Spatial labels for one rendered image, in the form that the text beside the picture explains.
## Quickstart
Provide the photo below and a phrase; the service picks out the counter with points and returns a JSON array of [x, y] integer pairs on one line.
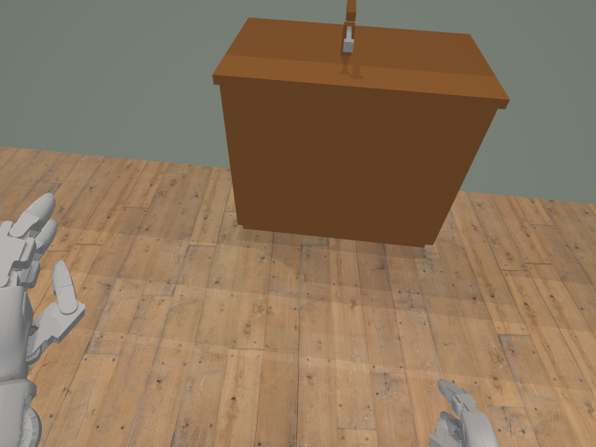
[[371, 145]]

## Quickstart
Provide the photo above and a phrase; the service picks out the left robot hand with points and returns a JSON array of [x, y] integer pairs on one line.
[[22, 244]]

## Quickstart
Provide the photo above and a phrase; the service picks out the tap lever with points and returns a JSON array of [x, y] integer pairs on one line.
[[348, 42]]

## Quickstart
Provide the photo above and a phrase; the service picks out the right robot hand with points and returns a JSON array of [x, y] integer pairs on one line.
[[474, 428]]

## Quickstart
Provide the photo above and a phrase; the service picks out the robot left forearm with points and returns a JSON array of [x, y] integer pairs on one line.
[[20, 425]]

